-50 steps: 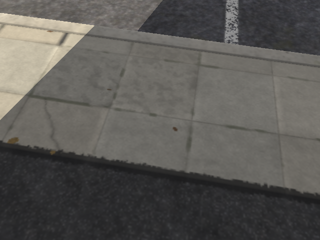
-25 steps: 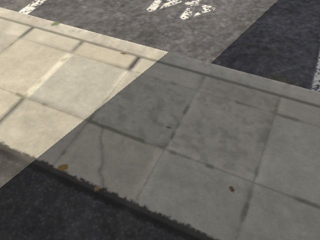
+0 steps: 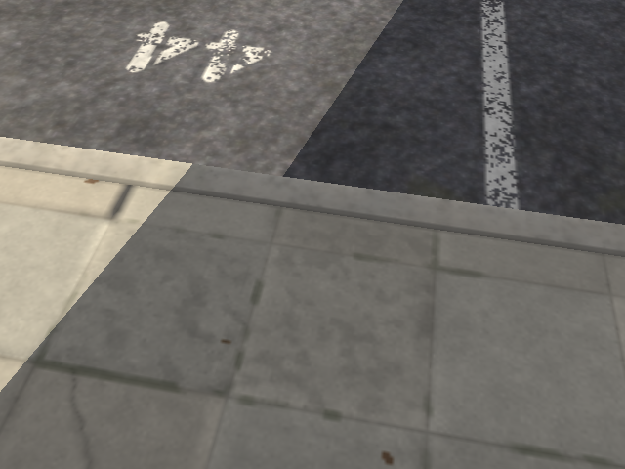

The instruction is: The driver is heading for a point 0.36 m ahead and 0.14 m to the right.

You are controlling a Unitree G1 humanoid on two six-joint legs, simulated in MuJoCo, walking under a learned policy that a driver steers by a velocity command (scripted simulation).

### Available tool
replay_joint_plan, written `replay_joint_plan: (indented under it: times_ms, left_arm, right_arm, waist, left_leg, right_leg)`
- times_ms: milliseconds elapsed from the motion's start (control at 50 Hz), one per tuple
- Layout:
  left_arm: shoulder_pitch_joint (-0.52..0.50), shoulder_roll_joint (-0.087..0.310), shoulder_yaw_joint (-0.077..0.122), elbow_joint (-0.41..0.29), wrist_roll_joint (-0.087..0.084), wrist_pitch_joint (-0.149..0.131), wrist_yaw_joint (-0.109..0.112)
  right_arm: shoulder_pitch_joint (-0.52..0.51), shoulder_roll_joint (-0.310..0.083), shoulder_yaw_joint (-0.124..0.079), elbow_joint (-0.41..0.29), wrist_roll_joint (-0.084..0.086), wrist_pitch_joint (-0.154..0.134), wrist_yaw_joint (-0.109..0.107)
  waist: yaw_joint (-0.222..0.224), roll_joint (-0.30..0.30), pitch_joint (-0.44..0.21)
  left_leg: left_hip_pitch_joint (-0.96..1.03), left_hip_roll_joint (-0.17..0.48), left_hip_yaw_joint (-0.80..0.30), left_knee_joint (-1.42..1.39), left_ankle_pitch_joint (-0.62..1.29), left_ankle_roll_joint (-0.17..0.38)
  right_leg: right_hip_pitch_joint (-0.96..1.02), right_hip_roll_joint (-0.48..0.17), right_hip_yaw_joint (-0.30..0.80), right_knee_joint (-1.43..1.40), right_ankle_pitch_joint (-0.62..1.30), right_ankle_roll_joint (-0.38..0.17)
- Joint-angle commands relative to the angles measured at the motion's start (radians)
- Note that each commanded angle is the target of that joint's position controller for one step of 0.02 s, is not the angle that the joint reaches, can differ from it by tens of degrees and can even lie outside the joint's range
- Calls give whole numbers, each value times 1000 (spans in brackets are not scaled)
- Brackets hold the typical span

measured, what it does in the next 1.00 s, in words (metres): walks ahead, turning right: right foot, then left foot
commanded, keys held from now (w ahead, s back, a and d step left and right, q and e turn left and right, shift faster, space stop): w+e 0.24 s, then no key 0.76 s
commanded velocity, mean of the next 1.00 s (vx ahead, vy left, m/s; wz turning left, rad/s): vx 0.23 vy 0.00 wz -0.26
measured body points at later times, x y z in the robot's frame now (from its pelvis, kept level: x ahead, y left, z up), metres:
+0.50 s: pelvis +0.23 -0.07 +0.00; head +0.27 -0.09 +0.45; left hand +0.35 +0.18 -0.13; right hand +0.28 -0.34 -0.14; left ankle +0.35 +0.07 -0.67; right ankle +0.22 -0.10 -0.75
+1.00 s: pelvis +0.32 -0.06 -0.01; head +0.32 -0.06 +0.44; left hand +0.41 +0.17 -0.16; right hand +0.32 -0.31 -0.15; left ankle +0.39 +0.01 -0.75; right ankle +0.26 -0.16 -0.75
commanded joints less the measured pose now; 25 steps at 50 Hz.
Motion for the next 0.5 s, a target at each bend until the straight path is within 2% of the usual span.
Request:
replay_joint_plan:
  times_ms: [20,100,140,160,180,200,220,240,260,280,300,320,340,360,400,440,500]
  left_arm:
    - [-102,-8,-18,-90,1,-10,-15]
    - [-190,8,-21,-137,8,-12,-22]
    - [-170,20,-14,-139,10,-11,-17]
    - [-126,32,-8,-130,11,-12,-12]
    - [-39,50,3,-108,11,-17,-6]
    - [106,75,20,-63,17,-27,4]
    - [250,165,52,-27,27,-31,21]
    - [189,273,77,-55,3,-21,30]
    - [200,254,73,-67,-17,-8,36]
    - [146,203,57,-56,-18,-12,49]
    - [110,140,39,-49,-21,-22,51]
    - [72,108,28,-48,-27,-33,53]
    - [37,83,17,-54,-27,-40,52]
    - [41,77,11,-50,-28,-51,48]
    - [67,103,12,-31,-27,-63,46]
    - [88,107,8,-19,-23,-62,48]
    - [108,93,-4,-2,-23,-54,55]
  right_arm:
    - [-21,-107,-19,-47,-1,-16,-4]
    - [41,-136,-28,-12,-4,-1,-13]
    - [38,-159,-32,-5,-6,11,-19]
    - [34,-177,-37,-3,-7,18,-21]
    - [31,-193,-42,-3,-8,30,-22]
    - [22,-200,-43,-10,-4,39,-20]
    - [27,-167,-34,-41,-6,39,-16]
    - [25,-79,-21,-121,7,28,5]
    - [-82,-159,-32,-141,1,16,7]
    - [-112,-127,-23,-146,20,8,7]
    - [-78,-111,-18,-122,22,3,1]
    - [-70,-103,-18,-114,5,17,-2]
    - [-33,-101,-17,-98,-12,39,-2]
    - [-17,-97,-19,-91,-19,58,0]
    - [-8,-82,-18,-89,-14,78,6]
    - [-41,-75,-15,-93,-11,86,8]
    - [-119,-74,-11,-107,-9,90,8]
  waist:
    - [6,116,70]
    - [-16,110,85]
    - [4,127,57]
    - [26,143,23]
    - [63,145,-29]
    - [129,112,-113]
    - [181,11,-217]
    - [105,-239,-281]
    - [151,-43,-259]
    - [112,10,-143]
    - [60,74,-64]
    - [23,81,-40]
    - [-5,67,-46]
    - [-15,57,-57]
    - [-26,33,-70]
    - [-16,14,-72]
    - [11,-21,-63]
  left_leg:
    - [-53,263,-63,-106,348,87]
    - [67,301,-11,-49,488,74]
    - [118,306,26,59,762,61]
    - [134,308,40,153,909,56]
    - [133,306,48,301,978,54]
    - [54,290,65,519,885,35]
    - [-166,260,63,821,535,2]
    - [-618,17,-20,1195,-294,-64]
    - [-715,40,-212,1230,-252,-60]
    - [-717,92,-222,1194,-157,-53]
    - [-636,121,-220,1095,-120,-53]
    - [-574,142,-231,1020,-122,-56]
    - [-506,139,-228,984,-120,-61]
    - [-467,129,-221,953,-114,-65]
    - [-463,109,-204,888,-70,-73]
    - [-485,100,-193,813,-6,-75]
    - [-496,95,-186,679,78,-72]
  right_leg:
    - [6,-1,-43,-148,95,-6]
    - [36,26,-108,-273,16,-57]
    - [110,79,-148,-304,-81,-95]
    - [173,115,-165,-309,-142,-118]
    - [270,155,-170,-334,-184,-143]
    - [466,185,-152,-415,-155,-174]
    - [719,23,83,-461,-269,-226]
    - [979,-247,673,-599,-273,-381]
    - [945,-275,680,-664,-41,-380]
    - [833,-264,492,-635,211,-359]
    - [686,-217,366,-626,481,-311]
    - [607,-159,267,-626,572,-266]
    - [548,-128,208,-637,627,-242]
    - [522,-112,177,-641,696,-229]
    - [520,-86,126,-646,802,-216]
    - [540,-65,91,-646,826,-187]
    - [569,-43,64,-643,783,-139]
